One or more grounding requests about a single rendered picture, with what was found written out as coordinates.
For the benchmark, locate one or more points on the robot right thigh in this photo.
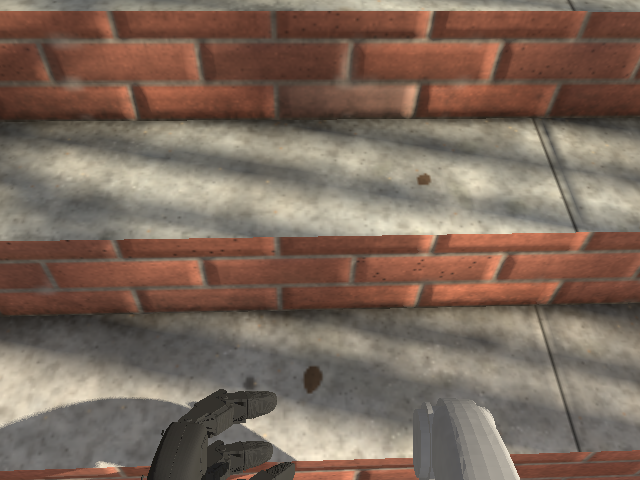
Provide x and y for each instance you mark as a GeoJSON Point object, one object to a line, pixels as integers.
{"type": "Point", "coordinates": [458, 440]}

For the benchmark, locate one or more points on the robot left hand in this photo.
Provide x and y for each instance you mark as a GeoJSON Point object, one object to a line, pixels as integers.
{"type": "Point", "coordinates": [184, 454]}

